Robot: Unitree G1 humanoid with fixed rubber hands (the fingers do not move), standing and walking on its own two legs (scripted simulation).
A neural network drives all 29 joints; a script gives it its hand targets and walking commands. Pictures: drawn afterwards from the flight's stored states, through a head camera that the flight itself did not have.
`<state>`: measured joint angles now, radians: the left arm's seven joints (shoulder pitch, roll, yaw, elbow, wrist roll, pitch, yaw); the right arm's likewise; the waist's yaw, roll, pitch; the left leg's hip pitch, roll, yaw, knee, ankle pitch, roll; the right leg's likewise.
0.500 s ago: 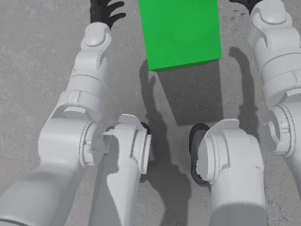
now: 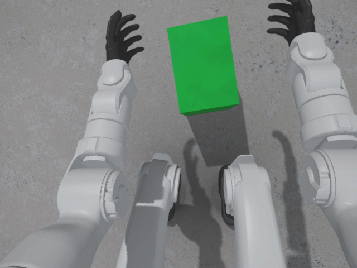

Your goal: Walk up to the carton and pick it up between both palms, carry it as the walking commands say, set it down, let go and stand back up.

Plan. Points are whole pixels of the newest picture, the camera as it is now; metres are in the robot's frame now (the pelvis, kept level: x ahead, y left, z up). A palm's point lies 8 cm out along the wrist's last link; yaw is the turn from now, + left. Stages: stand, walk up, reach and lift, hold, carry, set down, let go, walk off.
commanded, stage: set down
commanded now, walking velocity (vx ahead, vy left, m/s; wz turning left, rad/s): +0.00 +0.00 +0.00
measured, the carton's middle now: (202, 74) +0.52 -0.01 -0.37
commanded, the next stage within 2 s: let go in 0.80 s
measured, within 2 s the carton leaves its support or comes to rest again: neither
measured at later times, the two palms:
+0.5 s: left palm (62, 24) +0.50 +0.16 +0.04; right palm out of the picture +0.53 -0.18 +0.03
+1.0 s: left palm (17, 29) +0.47 +0.17 +0.09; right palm out of the picture +0.49 -0.18 +0.09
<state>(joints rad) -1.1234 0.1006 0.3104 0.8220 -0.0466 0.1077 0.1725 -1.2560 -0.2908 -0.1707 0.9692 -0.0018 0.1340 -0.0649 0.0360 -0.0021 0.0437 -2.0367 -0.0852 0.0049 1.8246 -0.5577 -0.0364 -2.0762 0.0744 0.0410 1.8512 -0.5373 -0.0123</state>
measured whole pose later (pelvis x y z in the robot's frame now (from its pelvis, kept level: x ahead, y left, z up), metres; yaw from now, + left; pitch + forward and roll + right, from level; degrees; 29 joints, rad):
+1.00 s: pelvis +0.05 +0.00 +0.22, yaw -3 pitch +41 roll +1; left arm -0.75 0.04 0.36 0.66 0.17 0.06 0.03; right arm -0.86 -0.11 -0.28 0.76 -0.21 0.10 -0.08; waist 0.05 -0.02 -0.03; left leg -1.32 -0.05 -0.03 0.90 -0.30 -0.01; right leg -1.35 0.08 0.08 0.91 -0.28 -0.01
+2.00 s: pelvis +0.11 +0.01 +0.30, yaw -2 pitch -5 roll +0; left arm 0.20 0.21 0.02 0.42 0.02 0.16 -0.06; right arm 0.23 -0.21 -0.04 0.42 0.00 0.13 0.07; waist -0.01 0.00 0.11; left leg -0.09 -0.04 -0.06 0.46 -0.28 0.02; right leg -0.09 0.04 0.05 0.45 -0.27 -0.01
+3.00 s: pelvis +0.13 +0.01 +0.30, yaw -2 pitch -2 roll +0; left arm 0.14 0.36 0.01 0.91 0.02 0.00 0.03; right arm 0.16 -0.36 -0.01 0.89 -0.03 0.00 -0.03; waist 0.00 -0.01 0.01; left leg -0.10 -0.04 -0.05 0.40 -0.27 0.03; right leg -0.11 0.03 0.05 0.40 -0.26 -0.01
